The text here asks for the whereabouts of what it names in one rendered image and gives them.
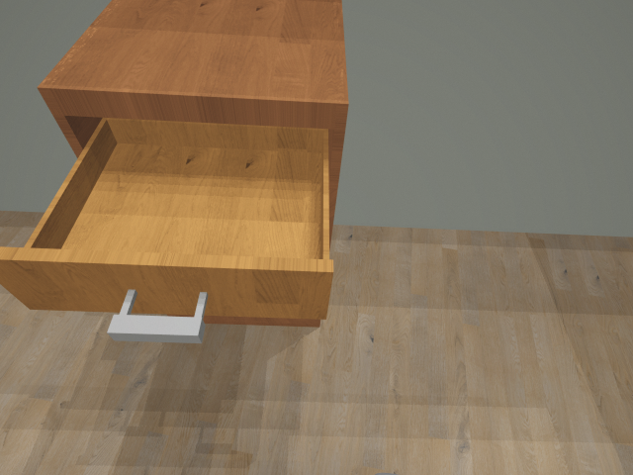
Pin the handle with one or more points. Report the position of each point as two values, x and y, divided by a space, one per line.
127 327

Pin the cabinet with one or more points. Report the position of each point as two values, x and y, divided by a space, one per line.
277 63

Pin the drawer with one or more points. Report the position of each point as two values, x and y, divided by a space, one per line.
171 209

